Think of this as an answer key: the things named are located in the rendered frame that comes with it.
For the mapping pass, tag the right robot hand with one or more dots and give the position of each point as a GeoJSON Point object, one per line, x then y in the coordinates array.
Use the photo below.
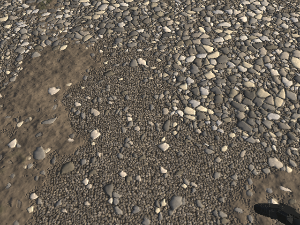
{"type": "Point", "coordinates": [282, 212]}

